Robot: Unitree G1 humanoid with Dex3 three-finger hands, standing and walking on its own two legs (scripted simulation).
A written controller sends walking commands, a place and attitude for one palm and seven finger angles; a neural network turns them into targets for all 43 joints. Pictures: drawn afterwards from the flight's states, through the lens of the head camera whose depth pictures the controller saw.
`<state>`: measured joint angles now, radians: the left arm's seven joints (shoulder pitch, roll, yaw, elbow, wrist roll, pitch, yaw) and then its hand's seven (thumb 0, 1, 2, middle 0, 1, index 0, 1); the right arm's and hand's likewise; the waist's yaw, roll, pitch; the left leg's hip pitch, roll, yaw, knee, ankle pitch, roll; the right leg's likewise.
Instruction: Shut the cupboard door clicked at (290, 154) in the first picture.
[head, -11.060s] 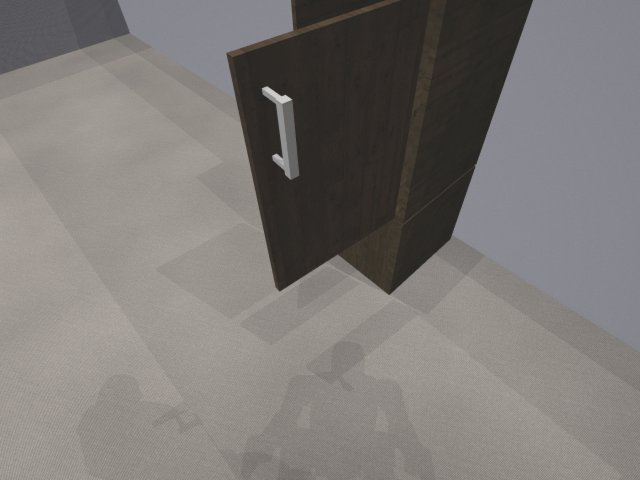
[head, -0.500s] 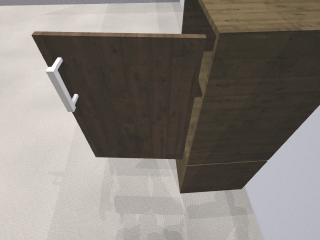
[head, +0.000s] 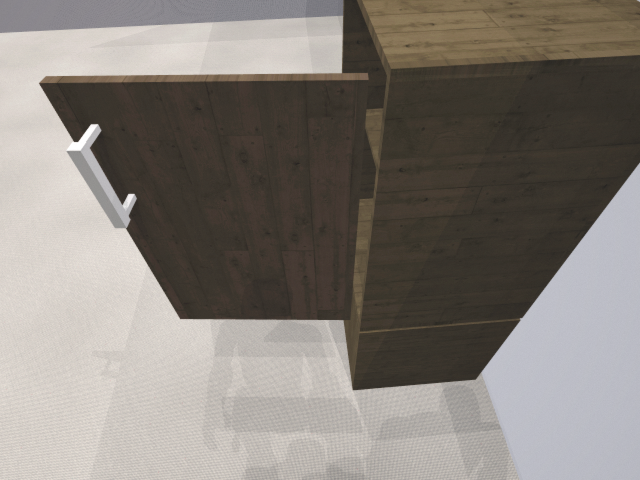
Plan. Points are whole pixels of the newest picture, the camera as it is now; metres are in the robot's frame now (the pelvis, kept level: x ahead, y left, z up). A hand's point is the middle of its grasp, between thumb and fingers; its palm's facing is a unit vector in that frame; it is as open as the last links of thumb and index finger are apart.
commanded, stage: look again from close up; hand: left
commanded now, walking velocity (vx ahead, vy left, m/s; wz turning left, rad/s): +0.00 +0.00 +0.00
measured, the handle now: (107, 179) +0.47 +0.34 +0.12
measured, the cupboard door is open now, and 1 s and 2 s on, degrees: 84 84 84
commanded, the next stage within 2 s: shuffle to correct the standing spot in 1.38 s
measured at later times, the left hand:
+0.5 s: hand out of the picture +0.00 +0.16 -0.17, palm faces +0.03 -0.98 -0.21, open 7.4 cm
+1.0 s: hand out of the picture +0.01 +0.17 -0.17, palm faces +0.03 -0.98 -0.21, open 7.4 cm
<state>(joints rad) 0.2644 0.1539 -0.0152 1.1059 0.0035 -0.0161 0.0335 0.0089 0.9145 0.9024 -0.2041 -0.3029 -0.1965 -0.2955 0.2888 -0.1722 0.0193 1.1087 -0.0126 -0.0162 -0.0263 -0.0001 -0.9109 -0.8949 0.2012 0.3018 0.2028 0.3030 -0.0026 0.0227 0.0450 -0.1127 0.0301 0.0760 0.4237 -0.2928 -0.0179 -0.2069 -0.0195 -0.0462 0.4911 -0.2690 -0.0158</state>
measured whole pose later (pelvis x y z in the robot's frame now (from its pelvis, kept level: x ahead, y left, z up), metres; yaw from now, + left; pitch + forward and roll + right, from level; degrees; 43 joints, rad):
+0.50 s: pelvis +0.00 -0.01 +0.00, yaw +0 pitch -1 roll +1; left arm 0.27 0.15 -0.01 1.11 0.00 -0.02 0.04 0.01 0.91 0.90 -0.20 -0.30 -0.20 -0.30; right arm 0.27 -0.15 0.02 1.14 -0.01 -0.02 -0.03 0.00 -0.91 -0.89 0.20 0.30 0.20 0.30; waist 0.00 0.01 0.05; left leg -0.11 0.05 0.07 0.40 -0.28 -0.04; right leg -0.19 0.01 -0.06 0.46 -0.25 -0.03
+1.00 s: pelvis +0.00 -0.01 +0.00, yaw +0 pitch -1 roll +0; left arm 0.25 0.17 0.00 1.10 0.00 -0.02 0.03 0.01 0.91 0.90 -0.20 -0.30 -0.20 -0.30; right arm 0.27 -0.15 0.01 1.14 -0.01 -0.03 -0.03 0.00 -0.91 -0.89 0.20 0.30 0.20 0.30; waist 0.01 0.00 0.05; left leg -0.10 0.05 0.07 0.40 -0.28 -0.03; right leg -0.19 0.00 -0.05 0.45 -0.25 -0.03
